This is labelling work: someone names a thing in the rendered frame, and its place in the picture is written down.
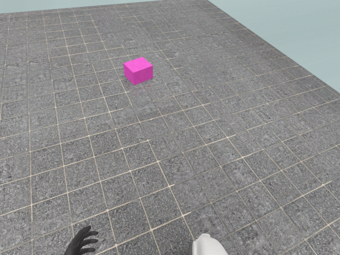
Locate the carton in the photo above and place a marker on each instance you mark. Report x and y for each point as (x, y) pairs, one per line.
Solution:
(138, 70)

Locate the left robot hand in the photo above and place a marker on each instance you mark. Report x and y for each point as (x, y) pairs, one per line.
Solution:
(78, 242)

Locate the right robot thigh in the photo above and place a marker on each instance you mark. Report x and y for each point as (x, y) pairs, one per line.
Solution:
(207, 246)

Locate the right robot shin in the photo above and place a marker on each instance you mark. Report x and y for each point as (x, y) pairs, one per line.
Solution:
(204, 235)

